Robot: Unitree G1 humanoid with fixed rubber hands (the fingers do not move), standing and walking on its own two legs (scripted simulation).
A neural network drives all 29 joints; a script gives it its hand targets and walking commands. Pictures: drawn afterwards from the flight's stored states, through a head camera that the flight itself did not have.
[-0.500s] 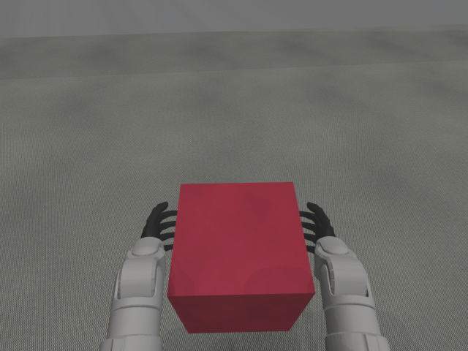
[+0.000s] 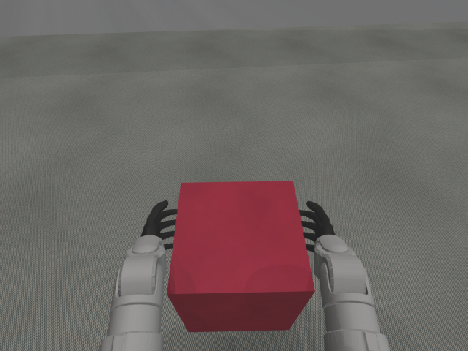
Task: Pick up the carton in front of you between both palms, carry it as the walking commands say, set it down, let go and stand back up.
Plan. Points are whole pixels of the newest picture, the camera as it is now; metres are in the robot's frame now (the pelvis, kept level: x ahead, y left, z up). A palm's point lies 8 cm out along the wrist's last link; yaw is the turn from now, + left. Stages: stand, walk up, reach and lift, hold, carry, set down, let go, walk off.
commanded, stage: carry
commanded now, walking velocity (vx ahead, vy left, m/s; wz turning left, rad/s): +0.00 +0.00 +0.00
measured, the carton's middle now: (238, 260) +0.30 +0.00 -0.04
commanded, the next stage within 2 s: hold in 0.30 s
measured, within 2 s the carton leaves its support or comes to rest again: neither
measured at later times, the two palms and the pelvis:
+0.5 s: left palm (128, 262) +0.26 +0.18 +0.04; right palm (303, 240) +0.30 -0.11 +0.04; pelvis -0.01 -0.01 +0.01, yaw +8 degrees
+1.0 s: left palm (145, 259) +0.26 +0.15 +0.06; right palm (315, 223) +0.33 -0.14 +0.05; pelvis +0.00 -0.07 +0.01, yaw +14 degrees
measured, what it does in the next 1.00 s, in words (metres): shifts its weight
